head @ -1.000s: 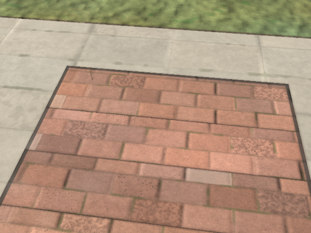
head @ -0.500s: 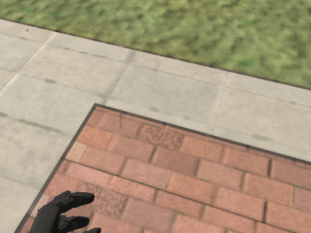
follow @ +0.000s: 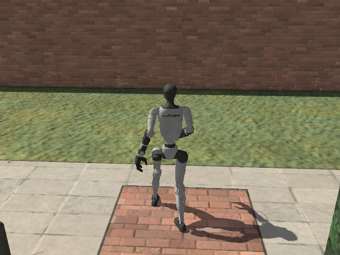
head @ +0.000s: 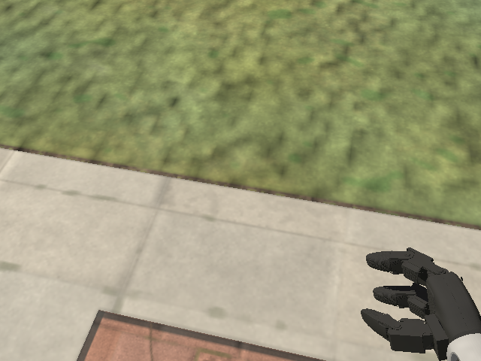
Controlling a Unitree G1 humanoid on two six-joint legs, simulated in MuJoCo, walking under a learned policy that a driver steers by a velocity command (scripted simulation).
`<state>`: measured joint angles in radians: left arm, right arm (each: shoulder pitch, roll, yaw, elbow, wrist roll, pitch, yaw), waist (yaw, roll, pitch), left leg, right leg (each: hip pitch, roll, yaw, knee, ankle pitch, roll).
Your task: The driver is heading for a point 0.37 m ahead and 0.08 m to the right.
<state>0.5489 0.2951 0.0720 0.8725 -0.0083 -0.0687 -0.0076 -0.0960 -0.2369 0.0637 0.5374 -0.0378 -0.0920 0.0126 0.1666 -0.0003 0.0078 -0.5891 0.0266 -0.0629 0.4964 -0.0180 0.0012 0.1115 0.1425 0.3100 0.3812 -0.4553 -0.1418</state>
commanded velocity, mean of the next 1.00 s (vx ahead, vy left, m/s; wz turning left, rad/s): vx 0.39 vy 0.00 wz -0.36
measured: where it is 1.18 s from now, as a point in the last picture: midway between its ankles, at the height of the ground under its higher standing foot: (298, 322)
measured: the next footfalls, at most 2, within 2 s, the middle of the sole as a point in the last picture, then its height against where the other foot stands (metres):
left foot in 0.02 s outside the picture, level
right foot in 0.40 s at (341, 336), level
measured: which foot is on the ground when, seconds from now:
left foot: up 0.00-0.00, down 0.02-0.40, up 0.42-0.78, down 0.80-1.00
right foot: down 0.00-0.00, up 0.02-0.38, down 0.40-1.00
